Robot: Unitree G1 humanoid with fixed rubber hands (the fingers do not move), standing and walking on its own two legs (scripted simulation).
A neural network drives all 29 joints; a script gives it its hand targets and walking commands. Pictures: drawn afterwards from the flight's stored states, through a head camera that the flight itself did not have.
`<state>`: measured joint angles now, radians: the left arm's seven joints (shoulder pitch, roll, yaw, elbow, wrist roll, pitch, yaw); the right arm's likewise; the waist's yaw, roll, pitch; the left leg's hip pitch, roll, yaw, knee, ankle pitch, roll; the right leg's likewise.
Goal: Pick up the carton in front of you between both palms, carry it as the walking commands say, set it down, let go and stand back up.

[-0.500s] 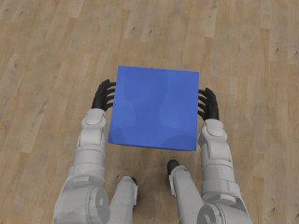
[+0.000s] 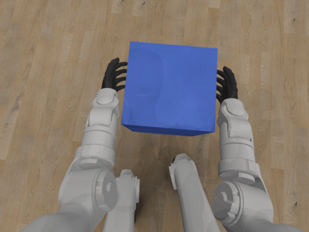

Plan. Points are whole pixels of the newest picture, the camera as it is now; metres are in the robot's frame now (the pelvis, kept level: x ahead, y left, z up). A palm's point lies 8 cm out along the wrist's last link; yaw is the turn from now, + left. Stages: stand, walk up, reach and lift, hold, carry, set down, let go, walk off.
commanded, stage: set down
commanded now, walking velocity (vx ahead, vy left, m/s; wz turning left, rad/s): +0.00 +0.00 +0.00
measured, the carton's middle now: (166, 98) +0.45 -0.09 -0.17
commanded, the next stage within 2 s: none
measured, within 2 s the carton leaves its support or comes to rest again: rests again in 1.48 s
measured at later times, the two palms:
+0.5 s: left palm (132, 92) +0.51 +0.01 -0.23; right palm (221, 104) +0.41 -0.28 -0.24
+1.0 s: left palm (137, 95) +0.52 +0.00 -0.33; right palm (213, 107) +0.43 -0.29 -0.33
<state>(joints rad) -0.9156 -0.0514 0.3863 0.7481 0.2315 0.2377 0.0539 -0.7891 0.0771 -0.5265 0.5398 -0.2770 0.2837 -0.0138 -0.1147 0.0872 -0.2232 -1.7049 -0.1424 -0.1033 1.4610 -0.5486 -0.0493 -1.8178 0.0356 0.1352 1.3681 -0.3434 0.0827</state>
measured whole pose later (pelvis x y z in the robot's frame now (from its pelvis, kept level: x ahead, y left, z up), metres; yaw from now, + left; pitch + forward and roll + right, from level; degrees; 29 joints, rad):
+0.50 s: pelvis -0.04 +0.00 -0.11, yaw +3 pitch +49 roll +4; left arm -1.29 0.06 0.31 0.92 0.17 0.25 0.13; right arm -1.10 -0.05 -0.61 0.64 -0.25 0.30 0.00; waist -0.17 0.11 -0.04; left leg -2.09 -0.20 -0.09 1.82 -0.59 -0.09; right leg -2.21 0.06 0.15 1.73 -0.37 0.11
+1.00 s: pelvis -0.04 -0.01 -0.17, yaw +4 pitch +46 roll +1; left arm -1.51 0.16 0.12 1.08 0.07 0.23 0.18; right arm -1.24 -0.14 -0.62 0.78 -0.19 0.25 0.00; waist -0.23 0.09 0.19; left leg -2.22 -0.25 -0.11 2.05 -0.63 -0.11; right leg -2.32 0.01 0.11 1.94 -0.42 0.10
